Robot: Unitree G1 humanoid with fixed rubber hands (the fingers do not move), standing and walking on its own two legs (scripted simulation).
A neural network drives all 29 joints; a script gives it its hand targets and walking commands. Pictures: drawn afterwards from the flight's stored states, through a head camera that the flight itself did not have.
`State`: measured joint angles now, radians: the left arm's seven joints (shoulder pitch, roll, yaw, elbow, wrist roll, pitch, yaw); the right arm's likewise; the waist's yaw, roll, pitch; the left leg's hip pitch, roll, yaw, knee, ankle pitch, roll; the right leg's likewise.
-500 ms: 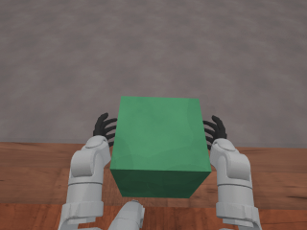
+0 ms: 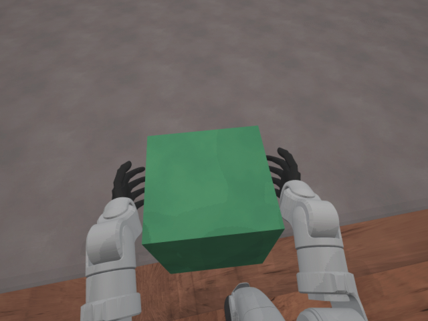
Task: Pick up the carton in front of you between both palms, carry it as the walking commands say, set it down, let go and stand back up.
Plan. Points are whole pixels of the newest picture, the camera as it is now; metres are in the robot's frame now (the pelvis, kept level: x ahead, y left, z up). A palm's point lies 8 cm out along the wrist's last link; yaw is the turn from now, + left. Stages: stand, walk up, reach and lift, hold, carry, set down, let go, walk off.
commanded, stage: carry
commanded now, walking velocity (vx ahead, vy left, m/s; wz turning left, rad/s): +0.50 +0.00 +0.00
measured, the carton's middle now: (210, 206) +0.33 -0.02 +0.00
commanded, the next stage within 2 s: none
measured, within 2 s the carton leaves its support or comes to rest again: neither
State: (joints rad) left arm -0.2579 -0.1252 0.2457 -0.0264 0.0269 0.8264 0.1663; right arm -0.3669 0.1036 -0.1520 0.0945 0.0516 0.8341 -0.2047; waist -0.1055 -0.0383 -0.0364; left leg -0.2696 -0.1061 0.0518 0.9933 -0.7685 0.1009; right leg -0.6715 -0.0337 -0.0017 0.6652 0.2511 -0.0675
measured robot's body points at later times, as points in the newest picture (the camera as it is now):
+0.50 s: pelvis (197, 213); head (193, 70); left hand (146, 112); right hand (238, 111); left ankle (188, 266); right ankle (227, 310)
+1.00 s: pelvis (199, 141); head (195, 28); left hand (158, 88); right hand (221, 82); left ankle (181, 225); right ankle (210, 212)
